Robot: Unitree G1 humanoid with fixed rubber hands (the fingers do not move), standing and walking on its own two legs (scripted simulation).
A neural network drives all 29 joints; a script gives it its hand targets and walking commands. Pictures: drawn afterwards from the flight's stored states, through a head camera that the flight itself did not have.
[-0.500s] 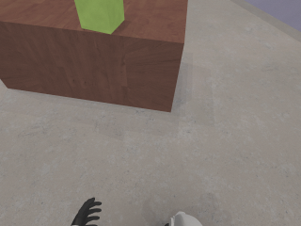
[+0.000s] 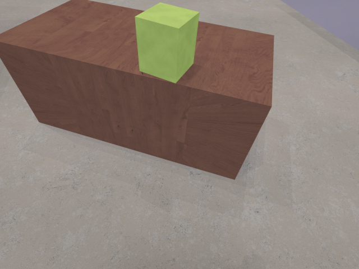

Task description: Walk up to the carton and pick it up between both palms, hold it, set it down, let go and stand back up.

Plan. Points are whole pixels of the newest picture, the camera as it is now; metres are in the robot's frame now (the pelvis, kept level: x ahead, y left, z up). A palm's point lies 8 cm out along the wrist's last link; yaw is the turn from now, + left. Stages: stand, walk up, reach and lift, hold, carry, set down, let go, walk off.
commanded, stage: walk up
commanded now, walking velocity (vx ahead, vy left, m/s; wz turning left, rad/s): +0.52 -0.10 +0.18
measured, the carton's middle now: (167, 43) +1.06 +0.08 +0.00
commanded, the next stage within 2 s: none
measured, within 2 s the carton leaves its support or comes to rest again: neither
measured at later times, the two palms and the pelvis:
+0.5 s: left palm (106, 228) +0.25 +0.20 -0.14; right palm (276, 234) +0.26 -0.27 -0.16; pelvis +0.24 -0.03 -0.01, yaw +3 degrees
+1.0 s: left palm (90, 160) +0.48 +0.31 -0.16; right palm (232, 162) +0.47 -0.17 -0.10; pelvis +0.42 +0.07 +0.01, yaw +2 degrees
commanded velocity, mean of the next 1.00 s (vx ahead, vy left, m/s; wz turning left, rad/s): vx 0.41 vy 0.02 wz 0.07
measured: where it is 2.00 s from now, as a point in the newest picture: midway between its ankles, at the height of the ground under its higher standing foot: (170, 220)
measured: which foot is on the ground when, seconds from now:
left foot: down 0.00-0.30, up 0.32-0.70, down 0.72-1.00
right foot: up 0.00-0.26, down 0.28-0.72, up 0.74-1.00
